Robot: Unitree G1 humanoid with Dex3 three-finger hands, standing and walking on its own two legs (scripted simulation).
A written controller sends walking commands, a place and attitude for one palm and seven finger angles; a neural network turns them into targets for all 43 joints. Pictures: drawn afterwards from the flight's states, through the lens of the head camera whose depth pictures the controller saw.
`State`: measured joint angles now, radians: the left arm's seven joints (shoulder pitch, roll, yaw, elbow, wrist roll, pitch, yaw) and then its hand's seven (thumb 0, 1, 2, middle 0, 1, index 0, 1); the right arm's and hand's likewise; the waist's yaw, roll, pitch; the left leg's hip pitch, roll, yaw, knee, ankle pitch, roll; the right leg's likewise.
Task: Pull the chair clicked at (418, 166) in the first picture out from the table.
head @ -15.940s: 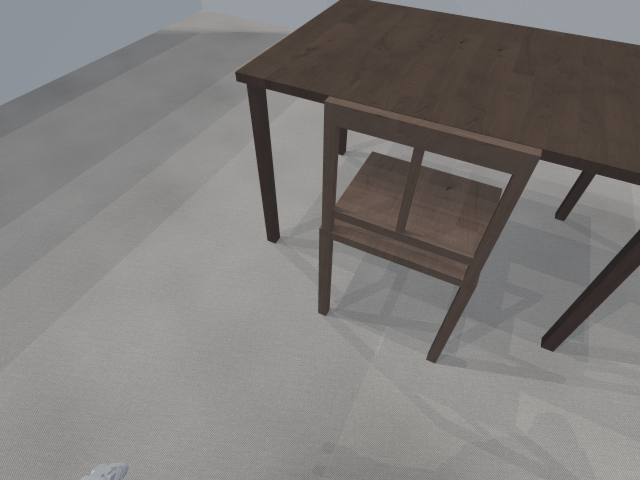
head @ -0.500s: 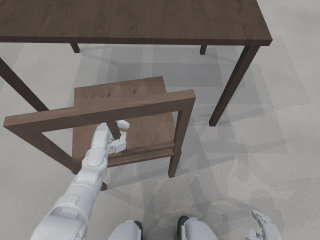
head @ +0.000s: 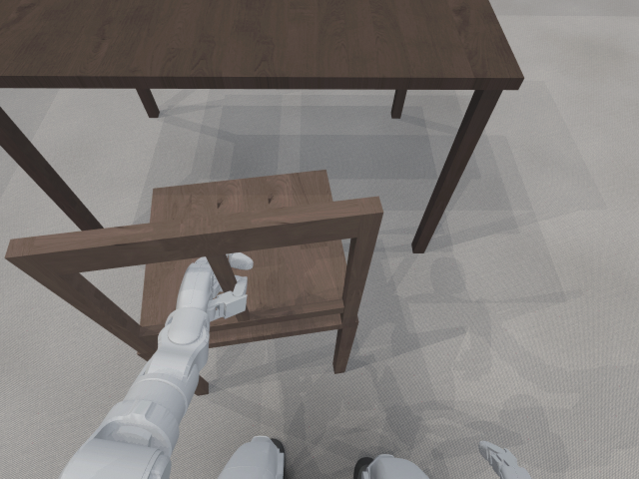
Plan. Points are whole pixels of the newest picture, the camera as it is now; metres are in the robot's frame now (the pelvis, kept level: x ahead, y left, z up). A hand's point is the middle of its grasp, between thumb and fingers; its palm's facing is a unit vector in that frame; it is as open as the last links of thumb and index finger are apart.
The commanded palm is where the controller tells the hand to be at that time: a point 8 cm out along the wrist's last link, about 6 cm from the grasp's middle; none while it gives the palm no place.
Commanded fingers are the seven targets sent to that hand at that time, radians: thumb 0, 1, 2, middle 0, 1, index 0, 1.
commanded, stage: step backward, pulling the chair out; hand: left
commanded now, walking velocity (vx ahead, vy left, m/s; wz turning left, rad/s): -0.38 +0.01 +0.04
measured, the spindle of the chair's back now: (231, 288) +0.38 +0.15 -0.09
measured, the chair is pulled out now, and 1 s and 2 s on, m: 0.23 0.30 0.45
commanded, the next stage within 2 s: none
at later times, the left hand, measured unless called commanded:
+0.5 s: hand (236, 330) +0.30 +0.13 -0.06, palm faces +0.01 -0.98 -0.20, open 5.2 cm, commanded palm +0.28 +0.18 -0.06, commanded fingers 0.00 0.90 0.90 -0.50 -1.45 -0.50 -1.45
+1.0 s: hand (237, 343) +0.28 +0.12 -0.06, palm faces +0.04 -0.98 -0.19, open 5.3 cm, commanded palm +0.25 +0.17 -0.06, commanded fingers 0.00 0.90 0.90 -0.50 -1.45 -0.50 -1.45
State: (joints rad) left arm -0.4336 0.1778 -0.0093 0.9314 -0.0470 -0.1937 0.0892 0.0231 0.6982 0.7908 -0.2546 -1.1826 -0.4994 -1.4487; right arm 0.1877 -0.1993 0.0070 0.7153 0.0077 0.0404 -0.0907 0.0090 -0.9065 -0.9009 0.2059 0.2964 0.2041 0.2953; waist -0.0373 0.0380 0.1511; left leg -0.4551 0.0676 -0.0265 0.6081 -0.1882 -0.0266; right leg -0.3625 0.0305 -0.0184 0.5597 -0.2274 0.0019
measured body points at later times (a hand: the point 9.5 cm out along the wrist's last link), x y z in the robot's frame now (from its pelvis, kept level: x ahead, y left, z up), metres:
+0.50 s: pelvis -0.05 -0.01 -0.01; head +0.03 -0.01 +0.44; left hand +0.30 +0.18 -0.04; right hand +0.06 -0.26 -0.13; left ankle +0.07 +0.13 -0.72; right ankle +0.04 -0.13 -0.73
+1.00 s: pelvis -0.08 -0.01 +0.00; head +0.02 -0.02 +0.44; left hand +0.28 +0.18 -0.04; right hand +0.04 -0.27 -0.13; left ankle -0.08 +0.14 -0.71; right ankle +0.01 -0.13 -0.73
